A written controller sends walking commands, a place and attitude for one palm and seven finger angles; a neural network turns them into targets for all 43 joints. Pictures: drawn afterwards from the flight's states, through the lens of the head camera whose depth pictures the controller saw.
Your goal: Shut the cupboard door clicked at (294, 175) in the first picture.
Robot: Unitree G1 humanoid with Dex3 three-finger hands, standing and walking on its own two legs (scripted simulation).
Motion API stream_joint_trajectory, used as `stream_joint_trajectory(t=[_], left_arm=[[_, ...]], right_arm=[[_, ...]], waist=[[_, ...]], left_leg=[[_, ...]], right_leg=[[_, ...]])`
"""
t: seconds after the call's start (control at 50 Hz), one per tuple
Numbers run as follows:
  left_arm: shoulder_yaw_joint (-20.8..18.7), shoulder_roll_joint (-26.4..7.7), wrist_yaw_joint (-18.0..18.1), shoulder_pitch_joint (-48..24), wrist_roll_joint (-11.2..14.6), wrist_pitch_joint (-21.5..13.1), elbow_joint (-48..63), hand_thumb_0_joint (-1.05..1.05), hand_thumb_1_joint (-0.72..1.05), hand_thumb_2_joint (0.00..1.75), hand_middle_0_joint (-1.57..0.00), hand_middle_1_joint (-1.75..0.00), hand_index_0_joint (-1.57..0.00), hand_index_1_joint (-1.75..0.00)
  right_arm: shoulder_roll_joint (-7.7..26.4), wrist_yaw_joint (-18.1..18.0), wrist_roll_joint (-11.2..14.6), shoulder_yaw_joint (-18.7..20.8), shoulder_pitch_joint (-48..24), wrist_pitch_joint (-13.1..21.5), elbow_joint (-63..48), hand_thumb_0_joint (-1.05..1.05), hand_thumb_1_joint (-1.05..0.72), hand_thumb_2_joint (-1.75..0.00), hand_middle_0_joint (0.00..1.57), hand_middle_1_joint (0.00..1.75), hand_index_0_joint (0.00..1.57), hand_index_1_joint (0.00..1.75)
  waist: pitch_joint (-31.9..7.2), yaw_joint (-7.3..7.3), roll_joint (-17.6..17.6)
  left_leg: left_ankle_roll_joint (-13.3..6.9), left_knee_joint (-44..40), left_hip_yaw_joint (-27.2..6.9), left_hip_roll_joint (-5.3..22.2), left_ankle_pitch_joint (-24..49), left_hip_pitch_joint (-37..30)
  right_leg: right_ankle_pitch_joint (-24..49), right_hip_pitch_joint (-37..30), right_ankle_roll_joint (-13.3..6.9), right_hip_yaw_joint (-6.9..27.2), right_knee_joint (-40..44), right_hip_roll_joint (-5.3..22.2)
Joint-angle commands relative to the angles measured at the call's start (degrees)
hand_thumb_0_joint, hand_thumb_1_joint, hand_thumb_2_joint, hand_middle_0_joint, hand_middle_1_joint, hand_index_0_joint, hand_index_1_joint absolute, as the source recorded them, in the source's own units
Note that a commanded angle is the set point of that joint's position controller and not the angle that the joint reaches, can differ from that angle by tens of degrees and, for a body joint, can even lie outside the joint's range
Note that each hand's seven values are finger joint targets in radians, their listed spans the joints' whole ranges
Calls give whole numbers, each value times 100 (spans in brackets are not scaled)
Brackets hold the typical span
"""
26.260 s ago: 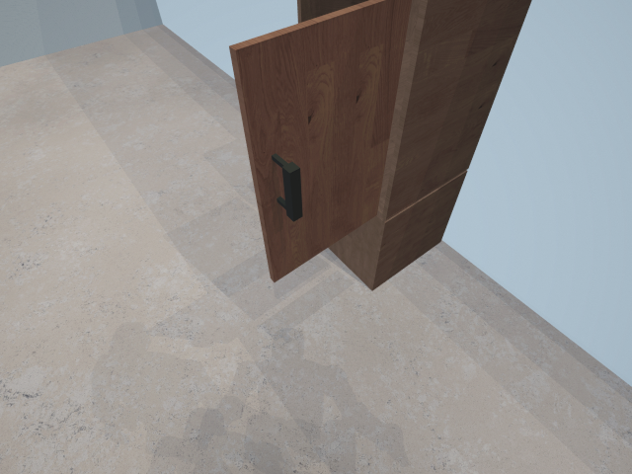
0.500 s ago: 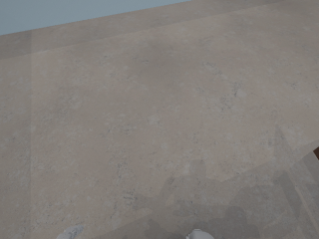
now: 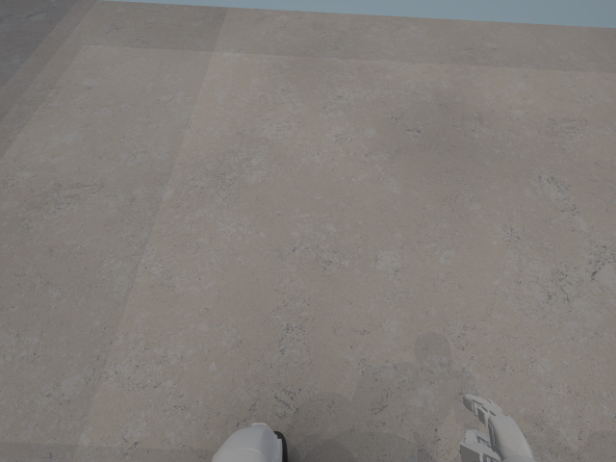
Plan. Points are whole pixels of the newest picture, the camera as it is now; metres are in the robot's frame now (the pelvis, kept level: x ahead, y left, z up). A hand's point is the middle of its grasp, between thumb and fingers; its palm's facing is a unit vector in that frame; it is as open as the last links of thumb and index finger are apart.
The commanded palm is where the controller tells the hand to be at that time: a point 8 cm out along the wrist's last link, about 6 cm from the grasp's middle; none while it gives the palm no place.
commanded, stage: turn to face it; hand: left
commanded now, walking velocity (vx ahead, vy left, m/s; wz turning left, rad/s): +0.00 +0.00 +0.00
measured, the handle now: out of the picture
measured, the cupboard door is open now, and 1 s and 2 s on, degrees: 73 73 73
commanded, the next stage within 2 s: none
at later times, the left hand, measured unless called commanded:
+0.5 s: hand (209, 439) +0.15 +0.16 -0.14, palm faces -0.10 -0.97 -0.21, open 7.4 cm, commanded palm none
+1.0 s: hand (256, 313) +0.34 +0.12 -0.13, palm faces -0.45 -0.84 -0.29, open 7.4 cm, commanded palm none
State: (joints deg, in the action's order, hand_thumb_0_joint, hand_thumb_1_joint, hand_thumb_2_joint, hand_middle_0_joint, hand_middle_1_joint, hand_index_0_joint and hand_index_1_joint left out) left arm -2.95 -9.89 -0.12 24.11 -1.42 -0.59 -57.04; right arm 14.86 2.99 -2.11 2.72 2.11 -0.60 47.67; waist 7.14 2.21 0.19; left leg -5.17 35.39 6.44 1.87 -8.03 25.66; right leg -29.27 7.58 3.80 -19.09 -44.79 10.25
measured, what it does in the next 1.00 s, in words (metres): walks ahead, turning right: right foot, then left foot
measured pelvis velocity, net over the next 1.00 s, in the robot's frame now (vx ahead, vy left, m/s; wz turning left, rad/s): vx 0.11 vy -0.02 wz -0.48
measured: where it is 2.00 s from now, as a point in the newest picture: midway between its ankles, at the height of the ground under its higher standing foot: outside the picture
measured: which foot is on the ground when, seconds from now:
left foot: down 0.00-0.36, up 0.38-0.62, down 0.64-1.00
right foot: up 0.00-0.32, down 0.34-0.64, up 0.66-0.98, down 1.00-1.00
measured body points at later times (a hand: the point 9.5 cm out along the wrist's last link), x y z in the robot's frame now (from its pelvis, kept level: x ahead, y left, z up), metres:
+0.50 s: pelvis +0.09 -0.01 +0.02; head +0.13 -0.03 +0.47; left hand +0.16 +0.21 -0.13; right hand +0.13 -0.27 -0.13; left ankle +0.07 +0.09 -0.66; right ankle +0.07 -0.13 -0.71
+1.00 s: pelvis +0.11 -0.02 +0.01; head +0.15 -0.05 +0.46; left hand +0.36 +0.17 -0.11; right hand +0.04 -0.27 -0.14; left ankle +0.14 +0.11 -0.71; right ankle +0.05 -0.11 -0.72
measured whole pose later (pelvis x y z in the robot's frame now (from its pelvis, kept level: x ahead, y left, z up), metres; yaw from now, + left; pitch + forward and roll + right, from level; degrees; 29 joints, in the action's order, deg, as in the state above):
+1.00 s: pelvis +0.11 -0.02 +0.01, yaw -28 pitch +0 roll -1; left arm -4.3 -16.0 -2.4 5.3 -1.5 3.6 -47.9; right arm 13.4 -0.6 -1.7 2.1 13.8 -2.1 51.2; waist 5.4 -0.8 2.0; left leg 2.3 37.6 12.5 9.3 -22.1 14.2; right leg -16.4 15.8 0.1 -4.1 -34.1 0.9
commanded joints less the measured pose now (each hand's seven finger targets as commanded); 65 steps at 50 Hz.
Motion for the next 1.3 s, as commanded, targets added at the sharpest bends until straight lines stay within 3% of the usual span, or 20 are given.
stream_joint_trajectory(t=[0.0, 0.04, 0.08, 0.28, 0.32, 0.34, 0.36, 0.4, 0.5, 0.58, 0.62, 0.64, 0.74, 0.86, 0.94, 0.96, 0.98, 1.0, 1.1, 1.28], left_arm=[[-214, -752, 162, -607, 69, -83, 1179, 0, 90, 90, -20, -30, -20, -30], [-175, -695, 138, -597, 11, 46, 873, 0, 90, 90, -20, -30, -20, -30], [-122, -517, 94, -267, -14, 144, 601, 0, 90, 90, -20, -30, -20, -30], [-118, -472, -8, -313, -31, 241, 439, 0, 90, 90, -20, -30, -20, -30], [-215, -869, 17, -349, -59, 145, 559, 0, 90, 90, -20, -30, -20, -30], [-267, -1232, 37, -458, -84, 107, 623, 0, 90, 90, -20, -30, -20, -30], [-306, -1398, 59, -453, -67, 85, 625, 0, 90, 90, -20, -30, -20, -30], [-372, -1227, 150, -615, -40, 78, 589, 0, 90, 90, -20, -30, -20, -30], [-455, -1210, 180, -695, -30, 150, 623, 0, 90, 90, -20, -30, -20, -30], [-448, -1197, 121, -1260, 38, 252, 777, 0, 90, 90, -20, -30, -20, -30], [-329, -687, 25, -1224, 104, 279, 984, 0, 90, 90, -20, -30, -20, -30], [-293, -734, -6, -1306, 69, 253, 1117, 0, 90, 90, -20, -30, -20, -30], [-278, -769, -171, -1727, 45, 399, 1074, 0, 90, 90, -20, -30, -20, -30], [-208, -733, -228, -1987, 22, 399, 1283, 0, 90, 90, -20, -30, -20, -30], [-258, -978, -201, -1342, 8, 281, 1171, 0, 90, 90, -20, -30, -20, -30], [-348, -1477, -138, -939, -36, 202, 1071, 0, 90, 90, -20, -30, -20, -30], [-434, -1959, -58, -629, -15, 158, 966, 0, 90, 90, -20, -30, -20, -30], [-438, -1996, 15, -539, 40, 183, 970, 0, 90, 90, -20, -30, -20, -30], [-315, -1413, 99, -1499, 26, 174, 1296, 0, 90, 90, -20, -30, -20, -30], [-417, -1499, 31, -1571, -3, 246, 1242, 0, 90, 90, -20, -30, -20, -30]], right_arm=[[1665, -307, 94, 360, 1857, 65, -3, 0, -90, -90, 20, 30, 20, 30], [989, -385, 76, 160, 817, 90, -273, 0, -90, -90, 20, 30, 20, 30], [624, -420, 49, 7, 497, 130, -222, 0, -90, -90, 20, 30, 20, 30], [576, -427, 81, 115, 415, -67, 238, 0, -90, -90, 20, 30, 20, 30], [324, -389, 130, 138, 521, -85, 180, 0, -90, -90, 20, 30, 20, 30], [31, -370, 149, 112, 648, -83, 99, 0, -90, -90, 20, 30, 20, 30], [-42, -384, 134, 89, 528, -131, 5, 0, -90, -90, 20, 30, 20, 30], [135, -443, 146, 113, 500, -77, 37, 0, -90, -90, 20, 30, 20, 30], [-19, -489, 194, 57, 484, -9, 32, 0, -90, -90, 20, 30, 20, 30], [110, -529, 191, 74, 1171, 25, 187, 0, -90, -90, 20, 30, 20, 30], [910, -550, 89, 220, 1466, 107, 152, 0, -90, -90, 20, 30, 20, 30], [1110, -561, 40, 227, 1587, 65, 81, 0, -90, -90, 20, 30, 20, 30], [847, -591, -5, 135, 1158, 52, -69, 0, -90, -90, 20, 30, 20, 30], [1003, -504, 4, 221, 1305, 9, 13, 0, -90, -90, 20, 30, 20, 30], [1058, -431, 70, 273, 1093, -21, -34, 0, -90, -90, 20, 30, 20, 30], [787, -385, 140, 239, 1104, -26, -154, 0, -90, -90, 20, 30, 20, 30], [439, -378, 148, 131, 715, -45, -456, 0, -90, -90, 20, 30, 20, 30], [517, -445, 138, 102, 527, -122, -516, 0, -90, -90, 20, 30, 20, 30], [470, -422, 125, 106, 799, -164, -202, 0, -90, -90, 20, 30, 20, 30], [341, -455, 187, 109, 1069, -40, -250, 0, -90, -90, 20, 30, 20, 30]], waist=[[-1951, -837, 531], [-1307, -543, 1064], [-1075, -218, 723], [-512, 21, 474], [-468, 9, -349], [-537, -95, -1134], [-720, 1, -1521], [-941, -31, -1580], [-1308, 54, -833], [-1165, -345, -754], [-1352, -393, 1427], [-1184, -486, 1616], [-743, -310, 965], [-807, -426, 1080], [-1077, -40, 724], [-1352, 118, -467], [-1180, 308, -1721], [-1095, 347, -1262], [-1058, -218, -972], [-1032, -350, -870]], left_leg=[[-1093, -1043, -3052, 2366, 2413, -2917], [-676, -1610, -2248, 1822, 561, -1465], [-457, -1797, -1668, 1414, 164, -959], [-98, -1419, -730, 1339, -1378, -412], [346, -362, -148, 709, -1328, -423], [594, 486, 243, 119, -1953, -154], [682, 1380, -57, -130, -2547, 102], [700, 2451, -631, -57, -2322, 795], [831, 1154, -530, -89, -2008, 351], [806, -878, -463, -134, -465, -1261], [100, -1644, -2159, 1728, 1122, -2520], [-475, -1721, -2538, 2448, 1556, -2172], [-364, -1325, -1055, 1786, 2716, -2071], [-212, -1198, -455, 1847, 2104, -1954], [315, -7, 23, 1586, 1512, -1456], [681, 1095, 441, 1097, 199, -462], [936, 2403, 342, 238, -2932, 846], [896, 3067, -498, 307, -2938, 1084], [1048, 2939, -622, 390, -1649, 649], [916, 76, -490, -54, -1102, -796]], right_leg=[[-678, 2842, -22, 1633, -3210, -318], [-54, 2463, -13, 1853, -2767, -122], [468, 1957, -76, 1819, -2122, -251], [1618, 593, -218, 1558, 1014, -909], [2259, 738, -508, 2724, 2026, -356], [2807, 693, -933, 3830, 2578, 542], [3195, 554, -1420, 4413, 2913, 919], [4584, -363, -1700, 4234, 2451, 719], [5733, -869, -1488, 3700, 1836, 336], [4427, 376, -967, 3556, 1534, -163], [1085, 1990, -348, 2487, 184, -1285], [-652, 2171, -238, 2082, -876, -1270], [-11, 2320, -99, 1877, -1668, -870], [403, 1533, -193, 1450, -197, -968], [1958, 63, -382, 1390, 1821, -1008], [3105, -1016, -719, 2504, 2268, -56], [5164, -1166, -1411, 4087, 2357, 1149], [5302, -917, -1743, 4086, 2302, 1252], [4671, -141, -1425, 3146, 2184, 316], [3535, 665, -1211, 3842, 1921, -7]])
